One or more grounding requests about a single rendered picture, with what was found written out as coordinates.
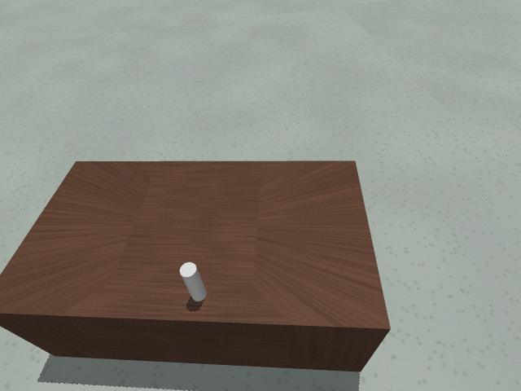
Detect can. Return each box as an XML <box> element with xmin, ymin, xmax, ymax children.
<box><xmin>180</xmin><ymin>262</ymin><xmax>207</xmax><ymax>301</ymax></box>

